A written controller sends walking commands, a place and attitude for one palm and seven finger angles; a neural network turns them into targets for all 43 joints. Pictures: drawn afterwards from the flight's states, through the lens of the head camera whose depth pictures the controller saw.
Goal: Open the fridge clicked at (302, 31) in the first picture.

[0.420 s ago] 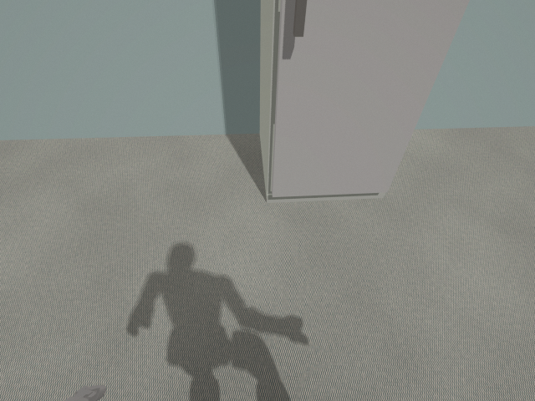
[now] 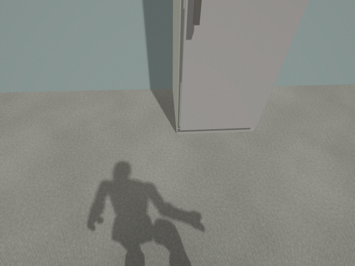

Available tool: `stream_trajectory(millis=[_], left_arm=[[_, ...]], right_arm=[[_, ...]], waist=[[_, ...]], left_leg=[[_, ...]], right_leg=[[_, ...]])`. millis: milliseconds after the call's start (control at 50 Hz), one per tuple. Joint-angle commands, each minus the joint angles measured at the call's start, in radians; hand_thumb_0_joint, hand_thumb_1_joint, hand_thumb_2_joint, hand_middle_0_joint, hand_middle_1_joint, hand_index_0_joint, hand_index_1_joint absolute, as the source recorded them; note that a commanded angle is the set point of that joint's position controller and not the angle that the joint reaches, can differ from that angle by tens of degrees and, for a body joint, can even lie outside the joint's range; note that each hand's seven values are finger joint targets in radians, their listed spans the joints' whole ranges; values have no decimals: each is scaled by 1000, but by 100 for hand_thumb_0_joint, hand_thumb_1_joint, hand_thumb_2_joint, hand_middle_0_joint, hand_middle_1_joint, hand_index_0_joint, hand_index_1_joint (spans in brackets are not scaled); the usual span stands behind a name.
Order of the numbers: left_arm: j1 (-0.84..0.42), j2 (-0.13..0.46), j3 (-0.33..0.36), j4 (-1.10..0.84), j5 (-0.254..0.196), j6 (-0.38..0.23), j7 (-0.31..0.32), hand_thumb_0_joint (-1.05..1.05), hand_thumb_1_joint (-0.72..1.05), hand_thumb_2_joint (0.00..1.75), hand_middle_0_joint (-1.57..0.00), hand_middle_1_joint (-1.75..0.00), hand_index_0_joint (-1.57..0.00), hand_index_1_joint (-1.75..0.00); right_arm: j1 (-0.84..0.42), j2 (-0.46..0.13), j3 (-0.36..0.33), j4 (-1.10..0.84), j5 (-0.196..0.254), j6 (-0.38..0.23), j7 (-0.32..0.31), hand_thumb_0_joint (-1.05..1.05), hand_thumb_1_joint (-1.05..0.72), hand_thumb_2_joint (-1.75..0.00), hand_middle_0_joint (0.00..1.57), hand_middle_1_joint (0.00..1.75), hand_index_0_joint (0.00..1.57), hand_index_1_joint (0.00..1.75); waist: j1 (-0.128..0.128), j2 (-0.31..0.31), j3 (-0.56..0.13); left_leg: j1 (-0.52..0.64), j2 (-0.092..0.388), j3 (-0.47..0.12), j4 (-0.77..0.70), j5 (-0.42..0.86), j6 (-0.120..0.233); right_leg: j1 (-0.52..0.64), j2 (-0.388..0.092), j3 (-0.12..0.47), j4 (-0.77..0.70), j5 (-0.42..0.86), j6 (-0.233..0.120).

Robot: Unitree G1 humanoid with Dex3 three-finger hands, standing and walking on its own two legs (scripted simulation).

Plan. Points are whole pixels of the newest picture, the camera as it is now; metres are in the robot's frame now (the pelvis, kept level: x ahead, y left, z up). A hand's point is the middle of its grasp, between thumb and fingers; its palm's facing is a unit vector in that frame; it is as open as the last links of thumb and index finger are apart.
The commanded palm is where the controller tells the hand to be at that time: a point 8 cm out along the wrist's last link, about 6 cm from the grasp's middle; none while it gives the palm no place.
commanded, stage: stand and wait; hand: left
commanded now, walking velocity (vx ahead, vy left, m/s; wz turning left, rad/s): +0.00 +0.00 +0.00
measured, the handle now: out of the picture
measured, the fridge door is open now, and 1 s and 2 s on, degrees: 0 0 0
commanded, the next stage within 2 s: look at it before walking up in 0.40 s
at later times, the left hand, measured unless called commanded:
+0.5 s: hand out of the picture +0.07 +0.24 -0.15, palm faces -0.04 -0.94 -0.34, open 7.4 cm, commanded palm none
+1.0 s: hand out of the picture +0.08 +0.24 -0.15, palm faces -0.04 -0.94 -0.34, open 7.4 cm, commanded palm none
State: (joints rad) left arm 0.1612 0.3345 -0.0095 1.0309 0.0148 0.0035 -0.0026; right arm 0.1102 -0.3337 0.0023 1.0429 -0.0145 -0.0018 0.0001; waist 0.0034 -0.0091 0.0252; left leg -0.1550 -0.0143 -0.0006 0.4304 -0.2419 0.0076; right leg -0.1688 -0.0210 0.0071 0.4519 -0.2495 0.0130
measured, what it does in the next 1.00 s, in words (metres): stands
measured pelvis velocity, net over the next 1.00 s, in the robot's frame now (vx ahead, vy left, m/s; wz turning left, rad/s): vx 0.00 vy -0.01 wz -0.01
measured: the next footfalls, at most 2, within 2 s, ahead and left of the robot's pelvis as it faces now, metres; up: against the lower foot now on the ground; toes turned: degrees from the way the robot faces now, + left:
none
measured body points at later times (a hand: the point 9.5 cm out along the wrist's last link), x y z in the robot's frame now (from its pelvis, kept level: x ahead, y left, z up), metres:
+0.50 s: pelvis -0.01 -0.01 +0.00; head +0.00 -0.01 +0.45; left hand +0.08 +0.28 -0.13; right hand +0.06 -0.31 -0.13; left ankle +0.00 +0.12 -0.74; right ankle +0.00 -0.13 -0.74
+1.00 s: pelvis +0.00 -0.01 +0.00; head +0.01 -0.01 +0.45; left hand +0.08 +0.29 -0.13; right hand +0.08 -0.31 -0.13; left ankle +0.00 +0.12 -0.74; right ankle +0.00 -0.13 -0.74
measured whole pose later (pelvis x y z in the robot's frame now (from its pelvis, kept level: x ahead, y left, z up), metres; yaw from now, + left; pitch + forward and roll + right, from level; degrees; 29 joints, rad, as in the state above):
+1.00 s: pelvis +0.00 -0.01 +0.00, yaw -1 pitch -2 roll +0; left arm 0.14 0.34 0.00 1.08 0.01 -0.01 0.00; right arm 0.11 -0.34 0.00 1.11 -0.01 -0.01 0.00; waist 0.00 -0.01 0.03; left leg -0.12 0.01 0.01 0.36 -0.21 -0.01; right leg -0.14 0.00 0.01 0.39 -0.22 0.00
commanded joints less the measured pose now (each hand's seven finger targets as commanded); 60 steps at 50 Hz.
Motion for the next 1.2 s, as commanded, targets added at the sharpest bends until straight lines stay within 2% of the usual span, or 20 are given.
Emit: stream_trajectory(millis=[0, 400, 640, 780, 920, 960, 1120, 1140, 1180], left_arm=[[-63, 209, 45, -62, -3, -28, 15, 0, 90, 90, -20, -30, -20, -30], [-64, 213, 44, -18, -4, -31, 14, 0, 90, 90, -20, -30, -20, -30], [-68, 210, 44, -18, -3, -32, 13, 0, 90, 90, -20, -30, -20, -30], [-67, 212, 45, -17, -3, -34, 14, 0, 90, 90, -20, -30, -20, -30], [-62, 211, 45, -11, -4, -32, 15, 0, 90, 90, -20, -30, -20, -30], [-60, 213, 45, -11, -3, -33, 15, 0, 90, 90, -20, -30, -20, -30], [-63, 217, 46, -14, -4, -33, 15, 0, 90, 90, -20, -30, -20, -30], [-63, 209, 49, -19, -3, -28, 14, 0, 90, 90, -20, -30, -20, -30], [-19, 130, 39, -17, -3, -4, 18, 0, 90, 90, -20, -30, -20, -30]], right_arm=[[-60, -200, -44, -59, 3, -30, -11, 0, -90, -90, 20, 30, 20, 30], [-35, -207, -38, 3, 4, -30, -10, 0, -90, -90, 20, 30, 20, 30], [-46, -210, -38, 4, 4, -32, -11, 0, -90, -90, 20, 30, 20, 30], [-45, -210, -40, 2, 6, -34, -12, 0, -90, -90, 20, 30, 20, 30], [-54, -213, -38, 5, 6, -35, -14, 0, -90, -90, 20, 30, 20, 30], [-52, -212, -38, 4, 8, -33, -14, 0, -90, -90, 20, 30, 20, 30], [-53, -218, -40, 5, 6, -34, -16, 0, -90, -90, 20, 30, 20, 30], [-43, -208, -42, 3, 5, -32, -18, 0, -90, -90, 20, 30, 20, 30], [2, -118, -31, 2, 3, -18, -22, 0, -90, -90, 20, 30, 20, 30]], waist=[[-4, 2, -54], [-2, 0, -40], [-1, 7, -44], [-4, -1, -77], [0, 19, -60], [-1, 2, -62], [-2, 8, -64], [-5, 10, -64], [-7, 7, -52]], left_leg=[[-6, 114, -93, -79, 131, 28], [-5, 123, -95, -107, 110, 18], [13, 130, -93, -115, 141, 18], [39, 133, -88, -109, 181, 18], [44, 136, -85, -118, 203, 17], [46, 136, -87, -115, 204, 18], [69, 140, -74, -114, 216, 14], [75, 143, -60, -96, 228, 11], [72, 146, -23, -51, 229, -1]], right_leg=[[7, -99, 99, -93, 138, -44], [5, -99, 115, -130, 103, -46], [11, -96, 108, -128, 147, -44], [29, -99, 106, -120, 201, -44], [33, -97, 101, -121, 223, -42], [34, -98, 103, -124, 230, -43], [30, -96, 112, -125, 260, -46], [18, -93, 117, -110, 287, -47], [-23, -88, 128, -68, 327, -38]])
